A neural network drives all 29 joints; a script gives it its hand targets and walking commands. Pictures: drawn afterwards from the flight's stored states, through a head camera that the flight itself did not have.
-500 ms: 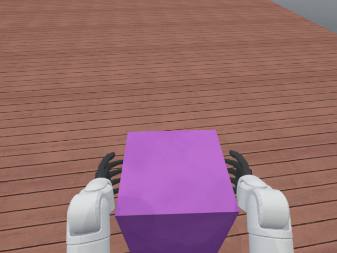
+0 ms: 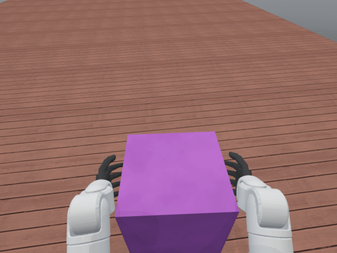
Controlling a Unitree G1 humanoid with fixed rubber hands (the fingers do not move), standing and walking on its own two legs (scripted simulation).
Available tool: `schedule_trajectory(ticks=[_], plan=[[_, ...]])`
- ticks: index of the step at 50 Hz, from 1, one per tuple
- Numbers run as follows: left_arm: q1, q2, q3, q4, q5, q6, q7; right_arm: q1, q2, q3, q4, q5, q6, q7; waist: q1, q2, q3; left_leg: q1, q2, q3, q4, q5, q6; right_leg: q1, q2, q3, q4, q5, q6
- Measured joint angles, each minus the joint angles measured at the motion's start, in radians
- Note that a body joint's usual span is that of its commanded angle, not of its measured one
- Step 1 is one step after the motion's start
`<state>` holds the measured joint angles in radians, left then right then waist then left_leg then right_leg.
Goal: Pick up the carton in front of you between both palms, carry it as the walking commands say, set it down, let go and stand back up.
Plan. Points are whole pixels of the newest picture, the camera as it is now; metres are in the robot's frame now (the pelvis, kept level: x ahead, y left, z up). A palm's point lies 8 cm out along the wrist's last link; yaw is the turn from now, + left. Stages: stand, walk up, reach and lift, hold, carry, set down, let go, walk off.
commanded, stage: carry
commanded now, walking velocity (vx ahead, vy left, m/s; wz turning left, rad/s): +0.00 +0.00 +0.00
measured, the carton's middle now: (173, 198) +0.27 +0.00 +0.02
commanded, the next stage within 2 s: hold in 1.18 s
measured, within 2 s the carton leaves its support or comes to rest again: neither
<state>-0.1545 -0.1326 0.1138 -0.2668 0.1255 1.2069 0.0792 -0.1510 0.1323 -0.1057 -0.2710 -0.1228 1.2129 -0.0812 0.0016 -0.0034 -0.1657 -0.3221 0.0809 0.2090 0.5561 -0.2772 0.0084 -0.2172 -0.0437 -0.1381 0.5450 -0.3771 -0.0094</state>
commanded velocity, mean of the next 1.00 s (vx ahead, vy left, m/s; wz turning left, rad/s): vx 0.00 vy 0.00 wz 0.00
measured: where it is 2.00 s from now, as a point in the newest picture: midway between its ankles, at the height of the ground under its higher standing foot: outside the picture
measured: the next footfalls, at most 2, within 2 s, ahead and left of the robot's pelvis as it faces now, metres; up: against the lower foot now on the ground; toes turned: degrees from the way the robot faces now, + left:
none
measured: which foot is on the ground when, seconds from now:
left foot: down 0.00-1.00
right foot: down 0.00-1.00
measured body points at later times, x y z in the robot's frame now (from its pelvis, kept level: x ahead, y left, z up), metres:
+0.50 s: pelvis -0.03 -0.01 +0.00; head -0.07 -0.01 +0.45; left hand +0.25 +0.15 +0.05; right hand +0.24 -0.16 +0.05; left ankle +0.01 +0.11 -0.73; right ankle -0.06 -0.10 -0.73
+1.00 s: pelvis -0.04 -0.01 +0.00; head -0.07 -0.01 +0.45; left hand +0.26 +0.14 +0.04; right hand +0.26 -0.16 +0.04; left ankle +0.01 +0.11 -0.73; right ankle -0.06 -0.10 -0.73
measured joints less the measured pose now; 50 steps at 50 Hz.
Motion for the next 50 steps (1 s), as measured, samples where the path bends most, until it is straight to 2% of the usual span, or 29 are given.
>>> schedule_trajectory(ticks=[7, 19, 33, 37, 41, 50], plan=[[0.028, 0.003, -0.010, 0.047, 0.011, -0.042, -0.011, 0.031, -0.003, 0.009, 0.046, -0.010, -0.045, 0.012, -0.003, -0.001, 0.001, 0.008, 0.002, -0.001, -0.012, 0.014, -0.002, 0.006, 0.004, -0.001, -0.007, 0.010, -0.005], [0.044, 0.004, -0.011, 0.166, 0.050, -0.192, -0.041, 0.044, -0.004, 0.010, 0.168, -0.046, -0.193, 0.039, -0.003, -0.001, 0.009, 0.008, 0.005, -0.002, -0.050, 0.061, -0.001, -0.001, 0.011, -0.005, -0.029, 0.047, -0.015], [-0.062, -0.010, 0.071, 0.478, 0.131, -0.459, -0.077, -0.056, 0.008, -0.073, 0.475, -0.130, -0.460, 0.077, 0.000, 0.003, 0.031, -0.017, 0.012, -0.007, -0.065, 0.099, -0.001, -0.031, 0.020, -0.010, -0.032, 0.078, -0.025], [-0.090, -0.016, 0.098, 0.522, 0.142, -0.518, -0.079, -0.086, 0.014, -0.099, 0.520, -0.141, -0.519, 0.080, -0.001, 0.003, 0.042, -0.024, 0.013, -0.008, -0.065, 0.105, -0.001, -0.039, 0.021, -0.011, -0.030, 0.081, -0.028], [-0.089, -0.015, 0.095, 0.500, 0.136, -0.529, -0.078, -0.086, 0.014, -0.096, 0.501, -0.134, -0.531, 0.079, -0.002, 0.001, 0.050, -0.028, 0.014, -0.009, -0.063, 0.106, -0.002, -0.043, 0.021, -0.012, -0.027, 0.081, -0.029], [-0.054, -0.009, 0.063, 0.441, 0.119, -0.480, -0.072, -0.053, 0.008, -0.067, 0.444, -0.115, -0.483, 0.072, 0.000, -0.001, 0.048, -0.025, 0.016, -0.009, -0.053, 0.095, -0.006, -0.040, 0.022, -0.011, -0.018, 0.070, -0.030]])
